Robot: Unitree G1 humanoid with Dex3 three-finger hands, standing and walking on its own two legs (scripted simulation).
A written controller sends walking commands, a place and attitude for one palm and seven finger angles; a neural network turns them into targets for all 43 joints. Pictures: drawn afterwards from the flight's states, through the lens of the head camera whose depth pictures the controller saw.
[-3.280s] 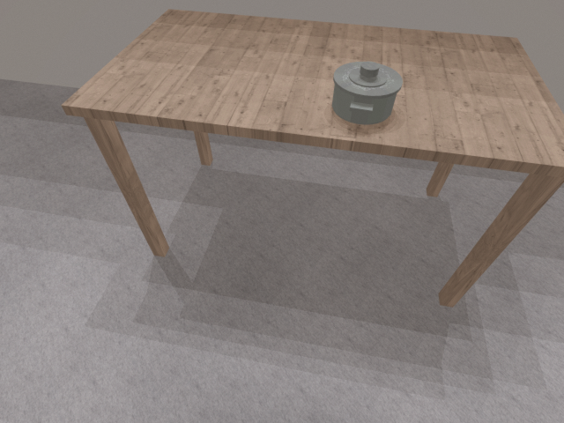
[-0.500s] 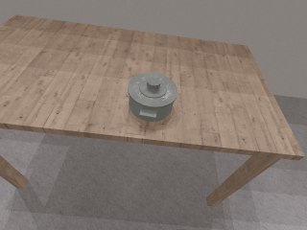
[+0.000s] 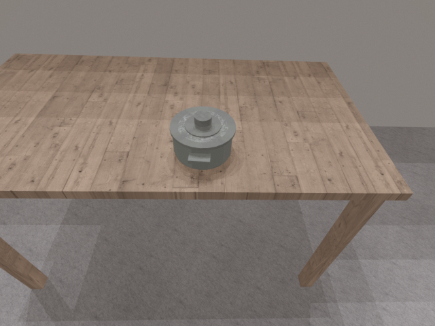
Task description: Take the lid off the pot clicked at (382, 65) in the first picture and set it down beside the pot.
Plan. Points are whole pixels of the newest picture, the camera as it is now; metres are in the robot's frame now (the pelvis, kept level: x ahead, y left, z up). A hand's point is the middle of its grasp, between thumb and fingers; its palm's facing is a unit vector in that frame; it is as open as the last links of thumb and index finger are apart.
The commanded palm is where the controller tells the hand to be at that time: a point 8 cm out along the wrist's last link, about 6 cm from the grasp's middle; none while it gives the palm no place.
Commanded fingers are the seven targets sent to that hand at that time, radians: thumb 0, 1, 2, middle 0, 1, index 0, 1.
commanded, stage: come to a stop and stand still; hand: left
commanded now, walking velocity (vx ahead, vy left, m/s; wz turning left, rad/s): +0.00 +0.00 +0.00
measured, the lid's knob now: (202, 118) +0.56 +0.06 +0.08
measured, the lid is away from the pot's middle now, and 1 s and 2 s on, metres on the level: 0.00 0.00 0.00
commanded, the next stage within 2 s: look again from close up in 0.22 s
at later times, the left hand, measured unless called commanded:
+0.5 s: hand out of the picture -0.06 +0.15 -0.18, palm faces +0.07 -0.98 -0.18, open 7.4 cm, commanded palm none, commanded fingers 0.00 0.90 0.90 -0.20 -0.30 -0.20 -0.30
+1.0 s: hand out of the picture +0.01 +0.17 -0.18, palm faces +0.03 -0.98 -0.19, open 7.4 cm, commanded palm none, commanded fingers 0.00 0.90 0.90 -0.20 -0.30 -0.20 -0.30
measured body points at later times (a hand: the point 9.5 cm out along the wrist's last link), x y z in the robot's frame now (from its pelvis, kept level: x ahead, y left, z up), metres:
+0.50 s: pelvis -0.01 -0.01 -0.01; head +0.00 -0.01 +0.44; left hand -0.06 +0.20 -0.16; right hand +0.01 -0.24 -0.16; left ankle +0.07 +0.05 -0.74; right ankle -0.03 -0.13 -0.74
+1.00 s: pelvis +0.00 +0.00 -0.01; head +0.01 +0.00 +0.44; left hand +0.00 +0.22 -0.16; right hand +0.05 -0.23 -0.16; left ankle +0.07 +0.05 -0.74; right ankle -0.03 -0.13 -0.74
